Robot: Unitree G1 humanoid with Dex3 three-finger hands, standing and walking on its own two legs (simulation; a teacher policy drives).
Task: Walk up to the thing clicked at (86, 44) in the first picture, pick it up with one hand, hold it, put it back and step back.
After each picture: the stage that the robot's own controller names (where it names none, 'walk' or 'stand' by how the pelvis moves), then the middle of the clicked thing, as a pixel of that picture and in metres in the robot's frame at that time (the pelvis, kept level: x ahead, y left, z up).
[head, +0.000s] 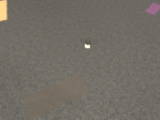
stand; (87, 43) +1.32 -0.09 -0.72
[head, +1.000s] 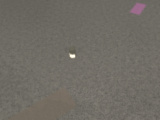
walk; (72, 52) +1.21 +0.18 -0.70
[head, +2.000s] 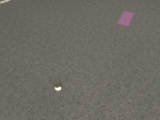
walk; (57, 84) +0.79 +0.29 -0.72
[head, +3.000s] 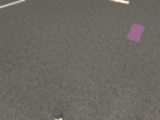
walk; (58, 115) +0.49 +0.24 -0.72
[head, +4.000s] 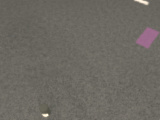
stand; (45, 110) +0.47 +0.34 -0.71
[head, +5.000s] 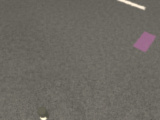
stand; (43, 113) +0.49 +0.30 -0.70
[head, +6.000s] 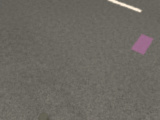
stand; (44, 119) +0.45 +0.27 -0.71
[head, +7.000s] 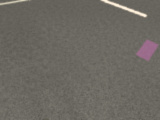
walk; out of the picture +0.42 +0.27 -0.72
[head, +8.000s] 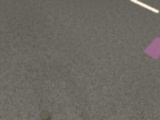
stand; (45, 117) +0.42 +0.24 -0.69
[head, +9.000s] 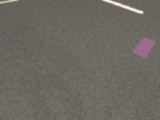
walk; out of the picture +0.39 +0.30 -0.71
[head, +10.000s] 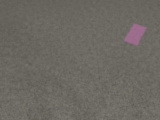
walk; out of the picture +0.36 +0.36 -0.67
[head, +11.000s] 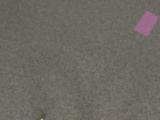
walk; (39, 115) +0.33 +0.31 -0.67
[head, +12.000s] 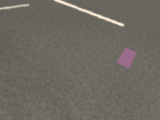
walk; out of the picture +0.35 +0.30 -0.72
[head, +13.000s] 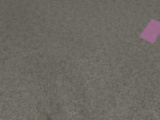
walk; (44, 119) +0.34 +0.32 -0.68
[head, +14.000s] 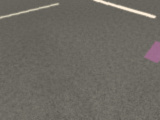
walk; out of the picture +0.41 +0.33 -0.71
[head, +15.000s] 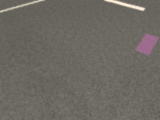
walk; out of the picture +0.38 +0.33 -0.71
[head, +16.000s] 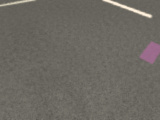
stand; out of the picture +0.38 +0.30 -0.70
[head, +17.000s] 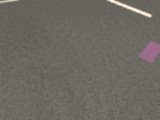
stand; out of the picture +0.39 +0.28 -0.73
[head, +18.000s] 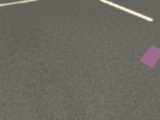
stand; out of the picture +0.37 +0.28 -0.73
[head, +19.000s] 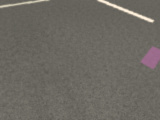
stand; out of the picture +0.37 +0.28 -0.73
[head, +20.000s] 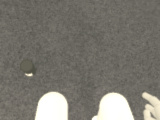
go down; (28, 68) +0.44 +0.27 -0.44
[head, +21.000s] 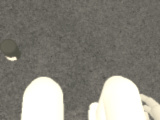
go down; (11, 50) +0.47 +0.30 -0.31
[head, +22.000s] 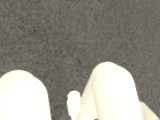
close in; out of the picture +0.45 +0.33 -0.25
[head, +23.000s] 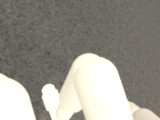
close; out of the picture +0.43 +0.36 -0.23
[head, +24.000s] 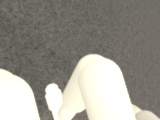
lift; out of the picture +0.41 +0.33 -0.23
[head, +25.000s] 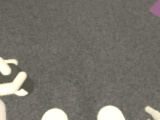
lift; (17, 81) +0.34 +0.21 -0.04
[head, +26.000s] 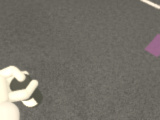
hold; (27, 91) +0.32 +0.20 -0.02
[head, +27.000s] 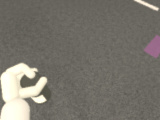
hold; (36, 88) +0.33 +0.17 -0.02
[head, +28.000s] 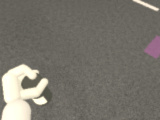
crouch; (38, 90) +0.33 +0.16 -0.02
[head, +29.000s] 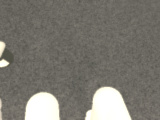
crouch; out of the picture +0.43 +0.27 -0.11
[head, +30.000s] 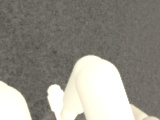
lower; out of the picture +0.43 +0.33 -0.23
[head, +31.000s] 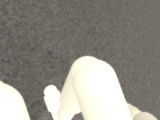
lower; out of the picture +0.42 +0.34 -0.23
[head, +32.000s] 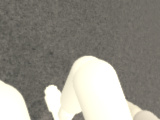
lower; out of the picture +0.43 +0.34 -0.23
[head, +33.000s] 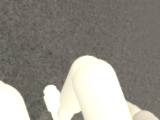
lower; out of the picture +0.43 +0.34 -0.23
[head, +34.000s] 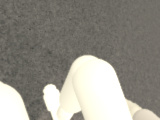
loosen; out of the picture +0.42 +0.35 -0.23
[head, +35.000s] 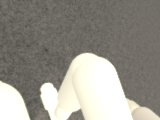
withdraw; out of the picture +0.42 +0.33 -0.23
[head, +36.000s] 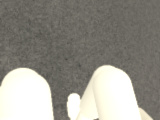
stand; out of the picture +0.43 +0.29 -0.26
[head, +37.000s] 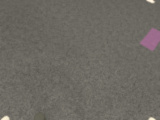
stand; (40, 119) +0.39 +0.24 -0.63
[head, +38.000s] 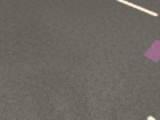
stand; out of the picture +0.38 +0.24 -0.67
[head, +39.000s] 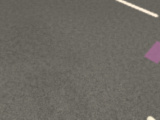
stand; out of the picture +0.37 +0.23 -0.67
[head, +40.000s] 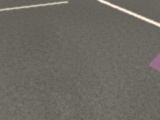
stand; out of the picture +0.40 +0.23 -0.72
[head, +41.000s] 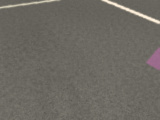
stand; out of the picture +0.38 +0.25 -0.73
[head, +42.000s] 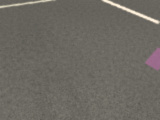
walk; out of the picture +0.36 +0.25 -0.73
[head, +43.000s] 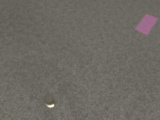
walk; (50, 101) +0.49 +0.25 -0.70
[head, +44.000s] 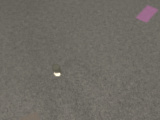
walk; (57, 70) +0.82 +0.28 -0.71
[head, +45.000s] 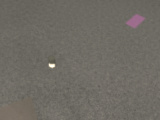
stand; (52, 61) +1.02 +0.26 -0.71
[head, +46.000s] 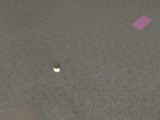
stand; (56, 66) +0.99 +0.26 -0.72
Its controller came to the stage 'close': yes
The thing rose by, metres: 0.70
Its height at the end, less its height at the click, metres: +0.00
